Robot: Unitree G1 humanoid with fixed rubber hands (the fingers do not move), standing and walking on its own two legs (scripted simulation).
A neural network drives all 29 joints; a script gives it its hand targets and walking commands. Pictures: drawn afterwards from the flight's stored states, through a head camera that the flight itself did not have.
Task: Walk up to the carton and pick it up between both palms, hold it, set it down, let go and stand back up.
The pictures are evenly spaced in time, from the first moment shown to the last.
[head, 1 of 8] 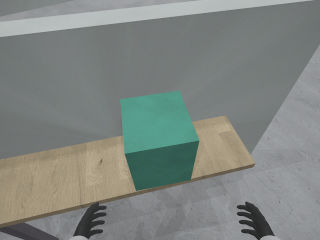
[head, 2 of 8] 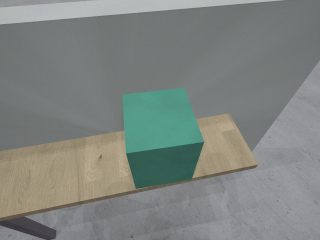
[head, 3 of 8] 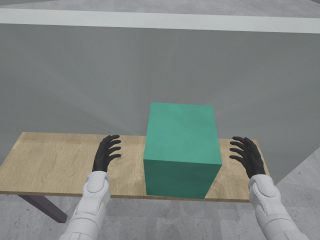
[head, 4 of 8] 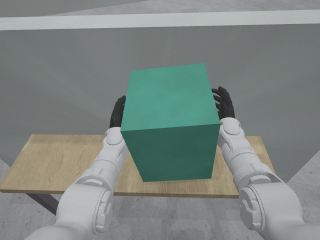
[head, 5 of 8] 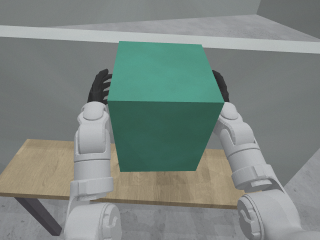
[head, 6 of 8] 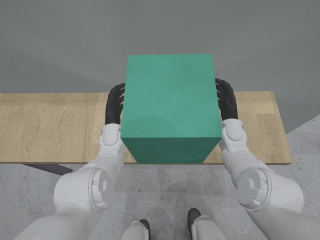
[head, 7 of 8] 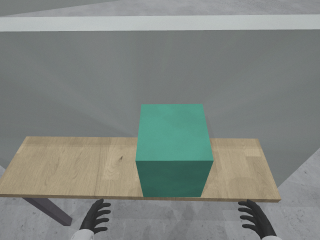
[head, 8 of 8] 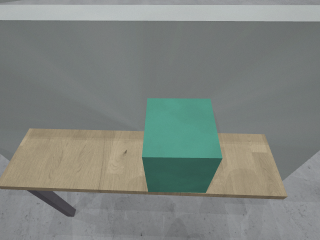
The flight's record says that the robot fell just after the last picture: no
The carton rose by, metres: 0.26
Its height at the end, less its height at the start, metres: +0.00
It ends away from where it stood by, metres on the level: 0.02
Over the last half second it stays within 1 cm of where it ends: yes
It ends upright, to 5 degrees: yes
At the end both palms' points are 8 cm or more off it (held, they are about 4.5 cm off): yes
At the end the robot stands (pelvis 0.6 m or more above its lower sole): yes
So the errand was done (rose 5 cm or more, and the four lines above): yes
